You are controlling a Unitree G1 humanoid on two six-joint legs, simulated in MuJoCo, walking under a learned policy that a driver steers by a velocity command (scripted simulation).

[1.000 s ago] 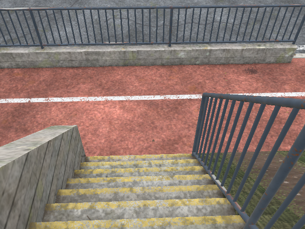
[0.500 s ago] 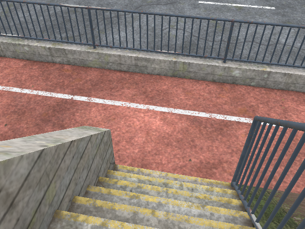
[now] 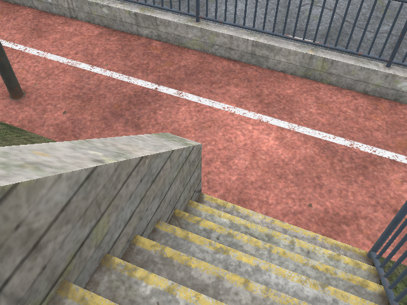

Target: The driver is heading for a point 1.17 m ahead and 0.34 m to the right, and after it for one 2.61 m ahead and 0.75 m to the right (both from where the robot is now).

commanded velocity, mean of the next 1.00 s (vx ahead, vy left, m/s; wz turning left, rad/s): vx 0.50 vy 0.00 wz -0.44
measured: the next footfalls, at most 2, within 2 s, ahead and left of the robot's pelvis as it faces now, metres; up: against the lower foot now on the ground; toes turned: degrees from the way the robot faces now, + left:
right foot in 0.40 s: +0.26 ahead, -0.16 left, -0.21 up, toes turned -15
left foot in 0.80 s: +0.54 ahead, -0.05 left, -0.42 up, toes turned -22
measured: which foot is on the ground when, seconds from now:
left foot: down 0.00-0.42, up 0.44-0.78, down 0.80-1.00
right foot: up 0.00-0.38, down 0.40-0.82, up 0.84-1.00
